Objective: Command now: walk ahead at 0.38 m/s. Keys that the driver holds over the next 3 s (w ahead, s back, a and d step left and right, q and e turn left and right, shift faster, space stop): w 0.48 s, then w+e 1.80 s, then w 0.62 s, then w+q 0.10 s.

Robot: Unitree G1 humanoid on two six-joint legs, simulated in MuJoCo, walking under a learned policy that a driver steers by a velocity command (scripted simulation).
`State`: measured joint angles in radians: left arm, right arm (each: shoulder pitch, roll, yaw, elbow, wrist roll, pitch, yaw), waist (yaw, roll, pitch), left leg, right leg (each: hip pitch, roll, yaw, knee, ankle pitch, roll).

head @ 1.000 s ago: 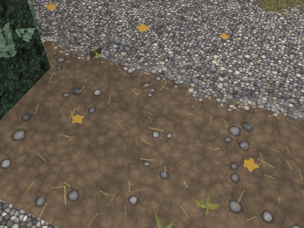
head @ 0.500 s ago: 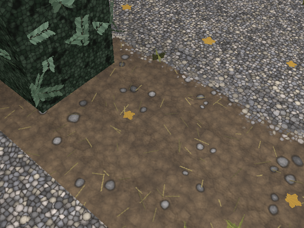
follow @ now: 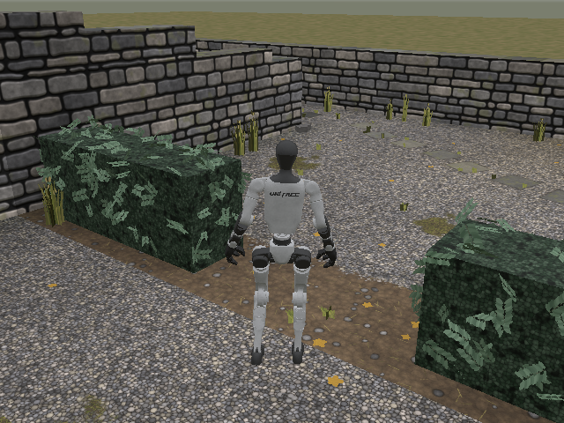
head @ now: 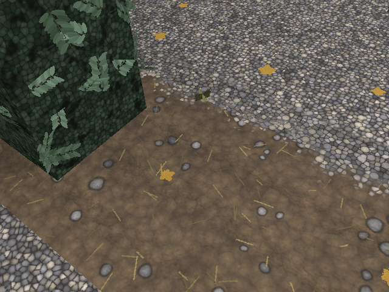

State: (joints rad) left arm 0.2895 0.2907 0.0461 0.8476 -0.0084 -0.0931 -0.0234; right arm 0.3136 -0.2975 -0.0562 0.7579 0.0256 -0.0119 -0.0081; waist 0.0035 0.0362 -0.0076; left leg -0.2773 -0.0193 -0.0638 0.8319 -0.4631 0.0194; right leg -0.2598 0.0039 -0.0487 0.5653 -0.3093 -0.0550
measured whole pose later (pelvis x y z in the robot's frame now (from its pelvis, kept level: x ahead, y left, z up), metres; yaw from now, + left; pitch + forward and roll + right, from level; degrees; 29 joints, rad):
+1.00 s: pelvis +0.54 -0.04 -0.02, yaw -14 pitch +2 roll +2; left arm 0.10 0.28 0.05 0.65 -0.02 -0.05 -0.05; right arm 0.29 -0.30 -0.06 0.88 0.00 -0.04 -0.01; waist -0.04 -0.01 0.06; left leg -0.01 0.05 0.19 0.69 -0.50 -0.02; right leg -0.53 0.01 -0.05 0.63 -0.11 -0.10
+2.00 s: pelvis +1.03 -0.28 -0.02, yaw -50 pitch +2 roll +1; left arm 0.07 0.29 0.06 0.54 -0.02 -0.02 -0.05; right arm 0.33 -0.32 -0.07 0.87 0.01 -0.04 -0.01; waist -0.07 -0.01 0.06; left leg 0.02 0.09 0.22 0.62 -0.48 -0.03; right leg -0.52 0.01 -0.05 0.61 -0.11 -0.10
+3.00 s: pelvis +1.33 -0.74 -0.01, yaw -64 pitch +2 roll +1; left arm 0.01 0.25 0.03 0.61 0.00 -0.09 -0.03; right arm 0.43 -0.30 -0.04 0.90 0.02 -0.04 0.00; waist -0.10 0.01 0.03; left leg -0.02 0.01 -0.02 0.53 -0.45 0.01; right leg -0.48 -0.01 -0.02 0.52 -0.08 -0.05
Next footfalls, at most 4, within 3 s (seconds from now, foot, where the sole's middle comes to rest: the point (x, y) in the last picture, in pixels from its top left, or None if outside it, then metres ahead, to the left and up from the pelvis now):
0.44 left None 0.40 0.12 -0.77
0.96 right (258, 249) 0.68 -0.15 -0.77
1.46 left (228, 175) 1.02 -0.07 -0.77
1.98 right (317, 163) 1.07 -0.45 -0.77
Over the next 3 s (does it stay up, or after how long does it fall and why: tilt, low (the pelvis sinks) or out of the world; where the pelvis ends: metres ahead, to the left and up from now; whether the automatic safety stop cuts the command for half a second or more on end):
stays up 1.33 -0.74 -0.01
